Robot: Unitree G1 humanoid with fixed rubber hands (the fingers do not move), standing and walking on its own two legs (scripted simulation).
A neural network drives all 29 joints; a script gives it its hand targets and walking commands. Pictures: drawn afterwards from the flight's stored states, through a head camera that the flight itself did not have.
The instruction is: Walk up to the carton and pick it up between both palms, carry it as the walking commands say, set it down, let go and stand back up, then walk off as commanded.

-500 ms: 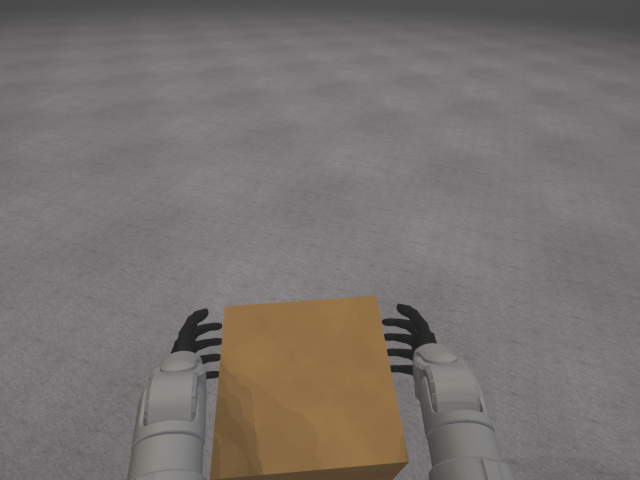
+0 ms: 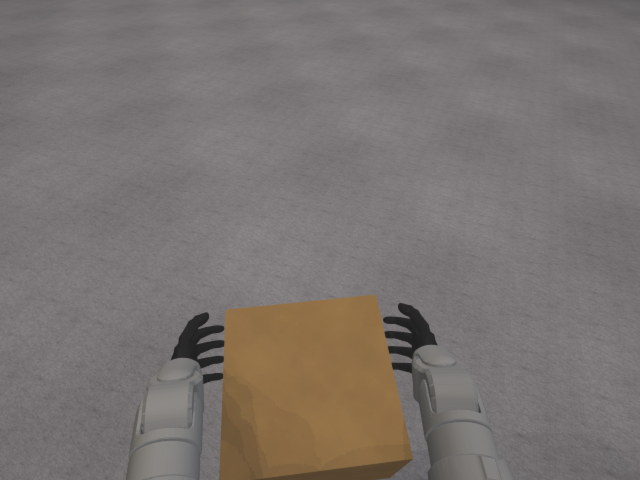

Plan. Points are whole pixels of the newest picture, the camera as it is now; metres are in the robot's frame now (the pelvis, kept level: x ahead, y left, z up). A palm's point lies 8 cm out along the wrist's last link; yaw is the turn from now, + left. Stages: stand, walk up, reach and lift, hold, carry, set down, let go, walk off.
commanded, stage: set down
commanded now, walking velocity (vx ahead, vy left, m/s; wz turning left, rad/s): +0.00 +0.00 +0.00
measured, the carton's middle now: (310, 396) +0.29 +0.03 -0.08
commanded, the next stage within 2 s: none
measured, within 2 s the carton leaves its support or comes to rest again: neither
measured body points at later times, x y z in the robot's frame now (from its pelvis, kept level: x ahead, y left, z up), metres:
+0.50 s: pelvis -0.04 -0.01 -0.04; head +0.07 -0.01 +0.40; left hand +0.29 +0.17 -0.09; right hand +0.33 -0.14 -0.09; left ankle +0.00 +0.13 -0.74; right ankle +0.01 -0.12 -0.74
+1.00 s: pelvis -0.05 -0.01 -0.11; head +0.13 -0.01 +0.30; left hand +0.32 +0.18 -0.17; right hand +0.37 -0.13 -0.18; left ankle +0.00 +0.13 -0.74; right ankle +0.01 -0.12 -0.74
